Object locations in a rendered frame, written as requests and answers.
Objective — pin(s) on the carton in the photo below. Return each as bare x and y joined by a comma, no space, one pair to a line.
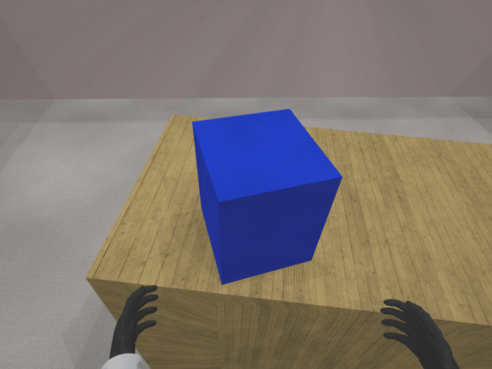
266,190

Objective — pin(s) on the robot left hand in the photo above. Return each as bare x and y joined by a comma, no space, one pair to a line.
127,330

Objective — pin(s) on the robot right hand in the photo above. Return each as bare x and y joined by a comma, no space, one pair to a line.
424,338

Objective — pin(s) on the robot left forearm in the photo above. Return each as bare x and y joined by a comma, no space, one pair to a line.
124,361

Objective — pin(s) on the pedestal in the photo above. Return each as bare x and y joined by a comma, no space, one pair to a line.
411,221

